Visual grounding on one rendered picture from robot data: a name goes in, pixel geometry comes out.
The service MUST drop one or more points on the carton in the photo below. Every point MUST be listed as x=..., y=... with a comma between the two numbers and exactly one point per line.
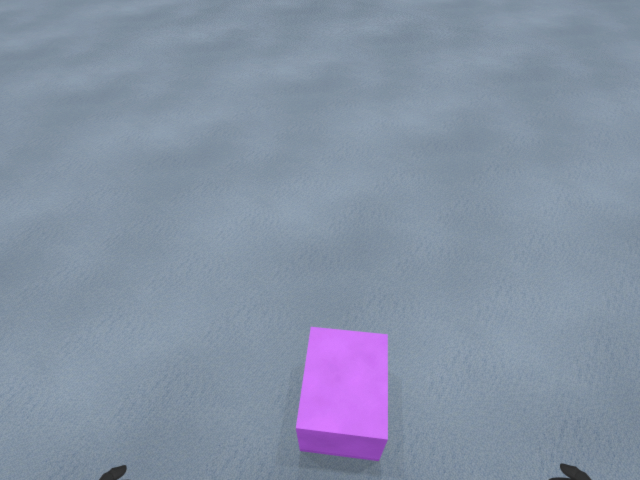
x=343, y=409

